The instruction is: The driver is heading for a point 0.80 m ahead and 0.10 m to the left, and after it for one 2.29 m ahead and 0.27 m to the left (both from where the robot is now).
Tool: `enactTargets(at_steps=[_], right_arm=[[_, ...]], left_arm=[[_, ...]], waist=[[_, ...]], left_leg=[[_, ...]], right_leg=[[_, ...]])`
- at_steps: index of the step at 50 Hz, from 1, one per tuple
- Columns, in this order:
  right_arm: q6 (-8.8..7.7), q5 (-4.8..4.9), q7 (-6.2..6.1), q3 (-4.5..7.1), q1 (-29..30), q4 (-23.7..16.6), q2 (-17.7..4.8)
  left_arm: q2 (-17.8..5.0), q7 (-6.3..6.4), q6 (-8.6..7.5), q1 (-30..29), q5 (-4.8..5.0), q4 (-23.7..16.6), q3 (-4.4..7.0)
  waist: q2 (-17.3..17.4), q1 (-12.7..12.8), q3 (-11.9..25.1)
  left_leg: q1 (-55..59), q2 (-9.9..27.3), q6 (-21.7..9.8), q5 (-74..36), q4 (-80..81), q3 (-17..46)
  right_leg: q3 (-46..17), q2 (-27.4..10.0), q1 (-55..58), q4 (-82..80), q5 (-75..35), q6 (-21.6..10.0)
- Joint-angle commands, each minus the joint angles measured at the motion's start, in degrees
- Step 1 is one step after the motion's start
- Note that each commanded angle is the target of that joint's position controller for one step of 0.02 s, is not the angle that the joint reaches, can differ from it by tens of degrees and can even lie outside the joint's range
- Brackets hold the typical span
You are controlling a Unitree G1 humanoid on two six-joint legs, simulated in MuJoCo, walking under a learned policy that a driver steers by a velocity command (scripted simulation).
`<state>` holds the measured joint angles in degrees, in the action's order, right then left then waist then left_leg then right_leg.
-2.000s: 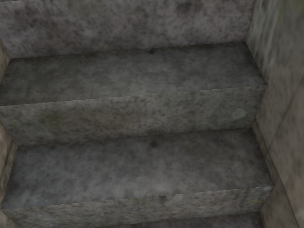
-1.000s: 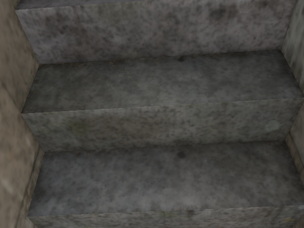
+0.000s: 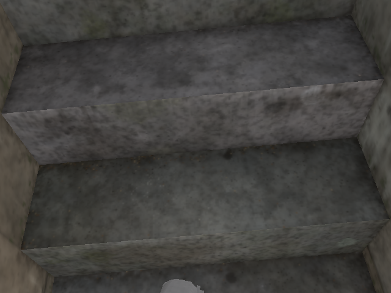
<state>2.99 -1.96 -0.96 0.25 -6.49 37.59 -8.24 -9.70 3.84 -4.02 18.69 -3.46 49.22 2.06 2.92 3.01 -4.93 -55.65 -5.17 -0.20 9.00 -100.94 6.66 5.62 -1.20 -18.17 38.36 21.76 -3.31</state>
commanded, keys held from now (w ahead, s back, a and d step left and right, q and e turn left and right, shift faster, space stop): w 0.38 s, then no key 0.62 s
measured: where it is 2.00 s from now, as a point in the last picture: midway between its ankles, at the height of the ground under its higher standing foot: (218, 99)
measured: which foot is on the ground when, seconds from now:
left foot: up 0.00-0.26, down 0.28-0.94, up 0.96-1.00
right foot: down 0.00-0.30, up 0.32-0.80, down 0.82-1.00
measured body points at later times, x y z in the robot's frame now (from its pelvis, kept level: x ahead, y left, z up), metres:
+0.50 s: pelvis +0.21 +0.14 +0.17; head +0.22 +0.15 +0.62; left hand +0.34 +0.38 +0.04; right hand +0.17 -0.06 +0.02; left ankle +0.24 +0.22 -0.51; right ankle +0.25 -0.02 -0.32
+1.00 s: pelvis +0.41 +0.11 +0.34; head +0.45 +0.14 +0.78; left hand +0.59 +0.33 +0.20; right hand +0.35 -0.12 +0.19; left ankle +0.27 +0.22 -0.32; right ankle +0.47 +0.04 -0.30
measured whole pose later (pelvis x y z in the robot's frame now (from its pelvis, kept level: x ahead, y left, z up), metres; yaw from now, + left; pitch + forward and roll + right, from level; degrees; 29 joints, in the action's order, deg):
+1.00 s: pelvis +0.41 +0.11 +0.34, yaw +1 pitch +7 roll -5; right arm -3.1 -2.5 8.3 2.1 -20.8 70.2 -11.5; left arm -9.7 -2.5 1.3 -3.6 -1.2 53.9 -1.9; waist 2.7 1.2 2.9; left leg -24.8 0.4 -3.3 -7.6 -61.2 7.4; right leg 7.5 6.3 -46.5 64.7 26.0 -6.4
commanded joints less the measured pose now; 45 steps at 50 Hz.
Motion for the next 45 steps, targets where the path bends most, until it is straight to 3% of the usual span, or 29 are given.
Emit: enactTargets(at_steps=[1, 3, 5, 8, 10, 11, 13, 14, 15, 16, 17, 18, 20, 21, 22, 25, 26, 27, 28, 30, 31, 36, 38, 39, 40, 41, 42, 43, 45], right_arm=[[-0.19, 3.0, 3.56, 0.58, 2.18, -5.64, -8.26], [-3.36, 1.65, 1.63, -1.15, 11.29, -7.91, -4.34], [-5.58, 0.48, 2.69, -2.46, 12.74, -9.12, -2.01], [-2.59, -0.28, 5.56, -3.83, 9.78, -7.98, -0.76], [1.13, -0.59, 5.62, -3.62, 21.28, -14.88, -4.68], [3.42, 1.59, 5.99, -4.38, 30.72, -18.97, -4.52], [3.11, 3.43, 8.64, -4.15, 11.62, -7.25, -4.79], [2.83, 2.0, 7.91, -1.88, -1.02, -0.94, -8.45], [2.49, -0.96, 6.24, 0.9, -16.21, 6.06, -13.16], [0.78, -1.51, 5.3, 0.93, -29.47, 14.01, -15.9], [0.02, -1.41, 5.39, 1.0, -37.76, 16.64, -15.86], [-2.31, -0.05, 5.01, 1.1, -29.48, 18.61, -14.09], [-6.41, 1.54, 5.87, -0.8, -15.96, 20.17, -4.13], [-5.82, 3.42, -0.08, -1.6, -12.86, 21.09, 5.22], [-6.89, 0.88, 4.32, -4.25, -0.03, 20.47, 6.25], [-8.44, 1.33, 7.4, -3.4, -1.61, 19.16, 3.63], [-7.82, -1.21, 5.97, -1.87, -7.72, 21.06, -0.7], [-9.86, 1.76, -1.47, -0.52, -13.14, 22.69, 0.67], [-10.04, 2.86, -2.84, -0.08, -16.24, 23.66, -3.24], [-9.8, 3.91, -3.42, 1.01, -15.5, 23.21, -5.3], [-9.54, 2.57, -3.04, -0.58, -18.4, 22.66, -1.32], [-7.21, 2.96, -7.32, -0.6, -31.16, 22.4, 2.19], [-6.4, 2.7, -8.44, 2.71, -31.0, 19.01, -5.17], [-6.65, 1.14, 3.8, 2.32, -36.06, 28.56, -9.52], [-6.34, -1.41, 7.82, 2.07, -32.74, 28.84, -10.56], [-7.67, 0.89, 8.74, 1.58, -25.0, 27.01, -10.04], [-9.23, 1.89, 10.72, 1.33, -21.37, 27.58, -9.81], [-10.05, 0.98, 10.11, 1.21, -24.63, 29.95, -10.63], [-8.62, -1.71, 9.49, 0.68, -24.07, 33.4, -9.4]], left_arm=[[-8.72, -8.67, 0.34, 8.9, -2.9, 1.68, 1.33], [-4.54, -10.27, 0.59, 28.43, -5.37, 10.29, -1.16], [-1.3, -9.34, -0.82, 26.5, -5.37, 11.47, -2.41], [-3.17, -8.79, -3.14, 13.97, -4.27, 10.66, -3.02], [-6.74, -10.31, -3.79, -1.71, -3.36, 7.53, -1.76], [-12.47, -11.18, -3.57, 3.87, -0.05, 8.97, -0.28], [-20.54, -12.33, -2.26, 0.87, 3.24, 8.28, 0.65], [-19.34, -13.06, -2.15, -1.57, 3.06, 9.46, 0.7], [-11.39, -14.45, -1.98, 7.23, 1.88, 14.48, -0.69], [-3.25, -16.56, -1.42, 16.07, -3.75, 16.81, -2.52], [-3.56, -16.98, -0.53, 10.87, -3.87, 15.12, -1.44], [-0.08, -13.99, -0.37, 2.07, -0.08, 12.57, -1.42], [-1.7, -9.36, -0.32, 0.33, 0.26, 12.32, -0.22], [6.79, -4.45, -0.05, -5.86, -2.12, 1.4, -1.85], [-0.56, -6.57, 1.16, -6.45, 2.91, 8.28, -0.99], [-1.67, -6.45, 2.87, -8.9, 3.68, 4.7, -0.09], [-0.78, -6.44, 2.69, -11.89, 5.58, 3.49, -0.43], [7.04, -3.49, 2.12, -6.62, -0.29, 6.82, -1.13], [7.97, -1.59, 1.59, -7.82, 0.62, 6.46, -0.16], [8.83, -0.56, 1.47, -12.93, 2.54, 1.2, -1.45], [7.07, -0.66, 1.1, -16.68, 1.6, -1.52, -2.19], [8.93, -0.47, 3.1, -26.92, 1.96, -8.99, -4.24], [8.66, -1.83, 4.69, -29.87, 4.16, -10.87, -4.65], [3.0, -6.92, 7.72, -45.68, 1.29, -20.69, -6.58], [6.96, -9.2, 10.25, -40.55, -0.38, -18.76, -7.83], [5.77, -9.8, 8.77, -31.98, -0.98, -14.47, -7.22], [3.22, -9.07, 7.02, -23.66, 1.08, -8.02, -7.37], [1.58, -8.72, 5.25, -20.68, 2.34, -5.19, -7.13], [-0.42, -8.25, 5.23, -22.41, 2.71, 0.01, -6.27]], waist=[[-15.51, 5.29, 11.65], [-8.58, 9.9, 3.18], [-6.38, 6.85, 3.43], [-10.23, -2.58, 0.75], [-6.36, -8.91, 2.17], [-16.01, -7.95, 6.92], [-20.17, -13.41, 11.24], [-18.8, -17.73, 18.33], [-10.82, -18.59, 24.38], [6.31, -15.51, 33.76], [10.81, -17.01, 28.17], [16.26, -13.12, 14.23], [5.68, -3.65, 11.82], [-3.04, 1.52, 11.84], [-2.11, 3.15, 6.93], [-6.48, 3.58, 11.1], [0.23, 0.86, 10.43], [-14.36, -1.65, 7.47], [-12.5, -1.79, 5.75], [-4.41, -1.13, -1.46], [-3.61, -0.76, -3.86], [13.45, -6.79, 0.87], [13.41, -9.83, 5.66], [10.3, -6.37, 17.39], [14.76, -6.03, 15.03], [13.12, -3.96, 16.89], [6.94, -1.0, 21.54], [9.31, 0.47, 27.84], [6.25, 0.7, 22.1]], left_leg=[[-18.21, -2.95, -3.67, 10.36, -27.29, 4.04], [-50.47, -3.19, -9.81, 15.77, -37.57, 16.41], [-55.79, 0.09, -11.27, 13.47, -35.45, 9.67], [-39.14, 8.89, -13.55, 9.54, -41.57, -4.07], [0.27, 12.67, -13.28, 8.13, 2.04, -10.86], [18.1, 5.18, -4.41, 23.36, 9.43, -15.13], [15.37, -1.13, -2.39, 18.2, 20.16, -19.61], [17.36, -5.08, -5.05, 9.87, 34.05, -18.79], [34.02, -2.15, -12.18, -2.55, 41.19, -8.01], [58.23, 7.99, -23.35, 0.99, 61.53, 24.13], [55.36, 13.97, -21.31, 35.43, 76.04, 46.05], [44.99, 13.81, -18.56, 40.4, 73.83, 37.56], [33.63, 12.73, -14.63, 27.69, 71.98, 25.93], [25.57, 16.48, -6.89, 33.19, 69.78, 24.99], [19.29, 11.24, -7.08, 24.95, 72.57, 18.35], [19.03, 12.74, -6.05, 0.34, 76.77, 5.5], [25.48, 13.65, -6.72, -1.28, 79.74, 4.52], [22.04, 16.99, -0.43, -12.55, 71.08, 10.18], [24.41, 16.55, 3.06, -12.2, 72.8, 10.32], [31.06, 17.02, 6.44, -6.82, 74.36, 8.16], [31.29, 14.49, 4.87, -2.72, 75.79, 4.77], [48.98, 11.03, -1.06, -24.0, 77.98, 3.45], [61.65, 14.83, -7.35, -35.34, 85.78, 5.48], [53.7, 20.63, -13.2, -41.55, 87.11, 11.14], [58.18, 29.01, -19.59, -48.79, 92.4, 12.69], [62.88, 26.08, -20.32, -68.08, 90.34, 6.04], [70.28, 20.32, -15.41, -94.48, 78.37, -1.25], [69.27, 19.11, -13.71, -113.2, 75.55, -1.85], [61.61, 17.61, -11.93, -109.46, 71.63, -1.57]], right_leg=[[-23.5, -18.26, 21.53, -14.93, -16.03, -18.27], [-31.14, -22.92, 45.76, -13.23, -16.74, -17.56], [-25.94, -21.41, 47.8, -17.43, -11.5, -15.26], [-13.07, -16.93, 16.2, -27.09, -7.39, -13.01], [-2.09, -9.9, -21.78, -39.85, -3.55, -9.23], [-9.28, -12.24, -30.56, -45.76, -30.46, -14.1], [-3.96, -17.29, -6.6, -30.57, -85.9, -17.28], [-2.68, -16.42, 7.82, -14.8, -108.24, -15.48], [-5.27, -13.26, -3.46, 9.07, -106.66, -14.34], [-12.23, -2.02, -27.44, 28.79, -48.25, -10.97], [-24.99, 6.62, -39.31, 51.41, -36.55, -10.52], [-26.55, 7.65, -52.71, 65.87, -35.07, -10.15], [-24.4, 3.8, -52.9, 71.83, -37.5, -8.81], [-18.34, 5.16, -39.35, 76.14, -29.53, -5.38], [-24.69, 2.43, -52.37, 76.69, -33.25, -8.79], [-15.48, -1.19, -48.4, 67.76, -26.29, -6.42], [-11.08, -1.05, -55.53, 81.84, -17.03, -6.07], [-15.78, 2.82, -42.02, 82.08, -22.51, -4.21], [-15.77, 7.38, -48.17, 94.39, -20.02, -4.19], [-17.31, 8.7, -62.49, 100.19, -17.09, -4.1], [-14.31, 8.1, -63.14, 92.74, -15.24, -2.81], [0.74, 1.16, -61.87, 68.38, -8.42, 2.26], [5.08, 0.16, -59.62, 54.3, 2.81, 2.86], [-1.07, 1.57, -59.24, 41.77, 39.29, -3.44], [-3.87, -0.28, -56.36, 40.25, 29.66, -4.75], [1.44, 2.44, -50.03, 44.51, 21.2, -4.74], [-2.35, 2.41, -47.71, 40.44, 7.62, -6.66], [-1.91, 4.47, -40.01, 39.06, 1.63, -8.93], [0.38, 7.6, -31.82, 27.17, -1.02, -7.89]])
Velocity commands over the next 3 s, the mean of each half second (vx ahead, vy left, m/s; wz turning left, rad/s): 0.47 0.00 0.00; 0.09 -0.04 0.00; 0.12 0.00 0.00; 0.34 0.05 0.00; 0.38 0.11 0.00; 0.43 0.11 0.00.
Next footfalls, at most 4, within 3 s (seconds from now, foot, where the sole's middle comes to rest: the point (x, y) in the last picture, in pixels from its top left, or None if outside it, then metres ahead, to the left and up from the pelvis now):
0.28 left None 0.28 0.22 -0.55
0.82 right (215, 204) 0.51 0.04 -0.34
1.34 left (150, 199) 0.52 0.20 -0.34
1.76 right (281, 70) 0.75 -0.12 -0.12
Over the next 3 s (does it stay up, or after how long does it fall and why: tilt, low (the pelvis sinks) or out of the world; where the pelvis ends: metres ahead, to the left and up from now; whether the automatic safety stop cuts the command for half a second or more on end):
stays up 0.66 0.09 0.60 its command is cut before an obstacle after 2.2 s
